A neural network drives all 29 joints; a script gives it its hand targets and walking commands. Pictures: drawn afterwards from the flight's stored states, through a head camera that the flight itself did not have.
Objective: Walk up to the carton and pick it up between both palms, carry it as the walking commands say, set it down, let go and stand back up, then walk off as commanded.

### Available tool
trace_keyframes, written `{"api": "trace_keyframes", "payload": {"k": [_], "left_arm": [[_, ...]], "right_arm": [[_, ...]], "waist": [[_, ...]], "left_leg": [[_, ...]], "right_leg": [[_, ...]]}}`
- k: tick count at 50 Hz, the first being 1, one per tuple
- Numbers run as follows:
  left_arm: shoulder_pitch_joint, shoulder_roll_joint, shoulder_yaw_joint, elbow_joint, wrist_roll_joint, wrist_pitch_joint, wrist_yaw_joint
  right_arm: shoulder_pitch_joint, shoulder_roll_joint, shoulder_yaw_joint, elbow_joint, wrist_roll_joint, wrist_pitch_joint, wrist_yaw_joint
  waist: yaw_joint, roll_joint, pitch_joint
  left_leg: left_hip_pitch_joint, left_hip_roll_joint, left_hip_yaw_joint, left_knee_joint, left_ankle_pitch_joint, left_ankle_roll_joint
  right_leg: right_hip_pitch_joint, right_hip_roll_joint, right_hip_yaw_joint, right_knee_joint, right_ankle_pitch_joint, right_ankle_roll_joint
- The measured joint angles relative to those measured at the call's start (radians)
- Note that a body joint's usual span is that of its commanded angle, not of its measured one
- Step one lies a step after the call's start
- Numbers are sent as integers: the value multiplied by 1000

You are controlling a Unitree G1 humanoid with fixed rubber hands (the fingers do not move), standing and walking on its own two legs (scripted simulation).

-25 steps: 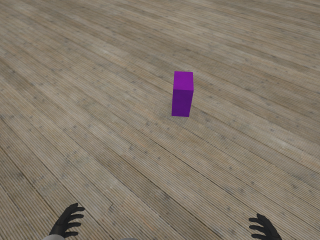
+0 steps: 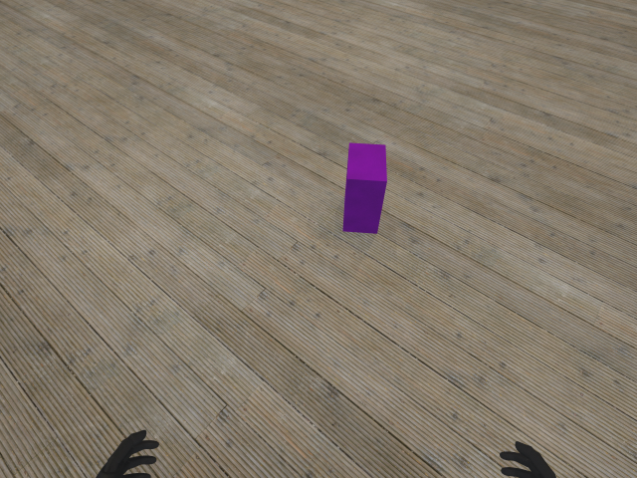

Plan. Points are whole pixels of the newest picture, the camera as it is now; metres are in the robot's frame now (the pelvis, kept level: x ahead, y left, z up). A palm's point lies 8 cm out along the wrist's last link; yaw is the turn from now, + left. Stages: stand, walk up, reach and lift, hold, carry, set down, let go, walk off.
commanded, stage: stand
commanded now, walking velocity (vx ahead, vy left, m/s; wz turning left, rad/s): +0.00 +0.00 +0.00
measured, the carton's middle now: (363, 189) +1.23 -0.15 -0.62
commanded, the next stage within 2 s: walk up in 0.60 s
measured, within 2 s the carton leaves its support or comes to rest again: neither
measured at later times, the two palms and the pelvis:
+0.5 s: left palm out of the picture +0.10 +0.28 -0.10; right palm out of the picture +0.10 -0.28 -0.11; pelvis +0.01 +0.00 +0.01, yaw +0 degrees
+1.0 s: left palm out of the picture +0.10 +0.28 -0.10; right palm out of the picture +0.08 -0.31 -0.11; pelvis +0.02 -0.01 +0.00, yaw -2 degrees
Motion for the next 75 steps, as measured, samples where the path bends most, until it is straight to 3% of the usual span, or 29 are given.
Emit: {"api": "trace_keyframes", "payload": {"k": [42,45,47,51,54,56,58,60,62,69,75], "left_arm": [[-22,5,-15,196,-5,-9,11],[28,10,4,148,8,-10,-11],[60,19,14,125,14,-8,-23],[99,46,30,65,32,-2,-38],[115,68,39,22,34,-15,-51],[126,75,43,-6,35,-31,-51],[140,79,40,-33,44,-41,-38],[159,70,39,-57,46,-43,-21],[187,61,32,-72,41,-45,-10],[274,57,16,-120,36,-51,-16],[333,91,22,-157,28,-41,-23]], "right_arm": [[-9,-6,12,185,9,-8,-14],[28,-8,-3,132,-22,-19,-1],[58,-12,-14,96,-37,-31,4],[114,-27,-35,42,-58,-50,-3],[157,-41,-46,22,-61,-42,-1],[180,-59,-50,16,-56,-22,8],[192,-68,-48,8,-51,3,16],[190,-78,-42,-21,-49,13,25],[178,-88,-38,-58,-45,8,34],[144,-110,-32,-176,-47,5,47],[114,-98,-23,-231,-42,1,47]], "waist": [[3,3,-27],[2,-5,-55],[-1,-14,-74],[-17,-26,-71],[-20,-31,-61],[-15,-5,-55],[-2,12,-60],[14,29,-50],[21,43,-37],[48,55,-26],[81,24,-44]], "left_leg": [[69,7,5,-154,66,-6],[34,3,16,-75,-74,26],[23,-3,25,-50,-103,38],[37,1,42,-48,-20,43],[64,16,55,-25,-69,20],[44,51,45,88,-174,26],[-48,40,-9,322,-253,34],[-134,28,-36,493,-230,33],[-196,34,-31,524,-184,29],[-315,79,8,293,-31,5],[-257,65,33,73,109,24]], "right_leg": [[62,6,4,-146,66,-7],[13,6,15,-47,-77,-37],[-19,4,25,22,-149,-49],[-113,-8,27,196,-186,-39],[-136,-30,24,147,-153,-47],[-113,-8,-1,117,-36,-41],[-105,16,-16,131,-31,-49],[-74,39,-17,108,-54,-66],[-34,54,-10,66,-47,-66],[88,51,4,-35,-68,-51],[149,25,14,16,-188,-14]]}}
